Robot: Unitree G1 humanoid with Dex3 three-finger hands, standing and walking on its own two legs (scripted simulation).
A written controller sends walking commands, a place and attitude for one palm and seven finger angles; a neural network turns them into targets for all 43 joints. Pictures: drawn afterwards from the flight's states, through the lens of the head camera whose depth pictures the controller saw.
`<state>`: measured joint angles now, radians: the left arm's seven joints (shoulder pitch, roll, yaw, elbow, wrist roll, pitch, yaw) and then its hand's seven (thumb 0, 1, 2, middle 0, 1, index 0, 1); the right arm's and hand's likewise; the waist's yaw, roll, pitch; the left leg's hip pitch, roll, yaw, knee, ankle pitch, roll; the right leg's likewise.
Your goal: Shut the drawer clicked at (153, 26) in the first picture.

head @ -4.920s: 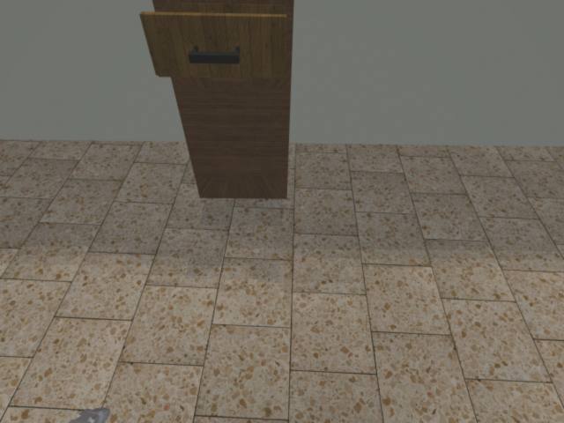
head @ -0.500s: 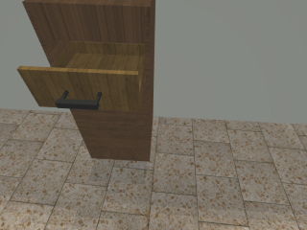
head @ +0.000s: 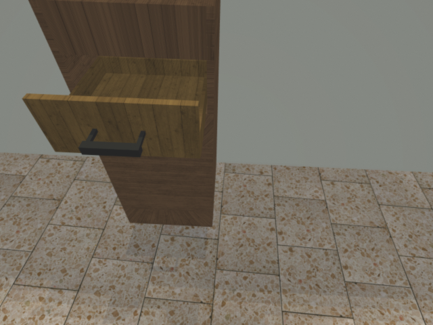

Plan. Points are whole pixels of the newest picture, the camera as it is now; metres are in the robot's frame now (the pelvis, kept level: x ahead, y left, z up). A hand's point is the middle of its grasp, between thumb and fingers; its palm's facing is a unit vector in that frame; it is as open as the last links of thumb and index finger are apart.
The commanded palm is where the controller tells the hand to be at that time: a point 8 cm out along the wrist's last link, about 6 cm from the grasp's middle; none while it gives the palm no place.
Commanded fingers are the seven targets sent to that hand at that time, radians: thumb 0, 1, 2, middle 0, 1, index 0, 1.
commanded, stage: look again from close up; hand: left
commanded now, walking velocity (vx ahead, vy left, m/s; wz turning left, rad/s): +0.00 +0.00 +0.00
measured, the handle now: (114, 141) +0.48 +0.27 +0.05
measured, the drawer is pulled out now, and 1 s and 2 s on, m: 0.20 0.20 0.20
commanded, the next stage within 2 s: shuffle to correct the standing spot in 0.52 s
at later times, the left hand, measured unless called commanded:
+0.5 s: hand out of the picture +0.05 +0.19 -0.17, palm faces +0.03 -0.97 -0.24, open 7.4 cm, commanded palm none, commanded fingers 0.00 0.90 0.90 -0.20 -0.30 -0.20 -0.30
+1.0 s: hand out of the picture +0.02 +0.19 -0.19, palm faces +0.10 -0.98 -0.19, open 7.4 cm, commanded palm none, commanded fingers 0.00 0.90 0.90 -0.20 -0.30 -0.20 -0.30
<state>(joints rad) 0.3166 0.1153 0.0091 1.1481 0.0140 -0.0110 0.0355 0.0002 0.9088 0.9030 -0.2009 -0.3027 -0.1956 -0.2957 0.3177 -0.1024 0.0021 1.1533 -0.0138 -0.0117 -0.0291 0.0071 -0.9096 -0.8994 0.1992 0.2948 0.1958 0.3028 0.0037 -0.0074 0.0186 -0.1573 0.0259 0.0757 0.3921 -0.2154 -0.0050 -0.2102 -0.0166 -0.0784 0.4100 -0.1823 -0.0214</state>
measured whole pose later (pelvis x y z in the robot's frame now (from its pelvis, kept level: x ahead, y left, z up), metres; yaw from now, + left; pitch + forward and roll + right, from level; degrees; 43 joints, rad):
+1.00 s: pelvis +0.06 +0.02 -0.01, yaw +2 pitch -1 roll +1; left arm 0.33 0.16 0.04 1.09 0.03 0.01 0.02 0.00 0.91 0.90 -0.20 -0.30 -0.20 -0.30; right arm 0.32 -0.16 0.00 1.08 -0.03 -0.01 -0.01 0.01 -0.91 -0.90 0.20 0.29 0.19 0.30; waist 0.03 -0.03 0.04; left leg -0.16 0.00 0.10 0.54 -0.37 0.03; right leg -0.23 -0.06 -0.09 0.65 -0.42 -0.02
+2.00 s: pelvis +0.10 +0.06 -0.01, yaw +3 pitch -1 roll +0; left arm 0.31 0.14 0.01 0.96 0.03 -0.01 0.05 0.01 0.92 0.90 -0.20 -0.30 -0.20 -0.30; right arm 0.28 -0.21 -0.04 0.96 -0.02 0.05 0.00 0.01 -0.91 -0.90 0.20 0.29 0.20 0.30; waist -0.03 0.07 0.01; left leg -0.37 0.05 0.06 0.83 -0.39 0.01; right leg -0.22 0.05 -0.11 0.55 -0.32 -0.09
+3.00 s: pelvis +0.14 +0.05 +0.00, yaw +2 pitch +0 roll +1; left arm 0.30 0.15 -0.01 1.12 0.01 -0.02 0.04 0.00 0.91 0.90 -0.20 -0.30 -0.20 -0.30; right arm 0.27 -0.14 0.03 1.16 -0.01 -0.02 -0.04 0.01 -0.92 -0.90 0.20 0.29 0.20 0.30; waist 0.01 -0.02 0.01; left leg -0.12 0.02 0.10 0.41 -0.29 0.00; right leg -0.11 0.06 -0.09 0.41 -0.30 -0.09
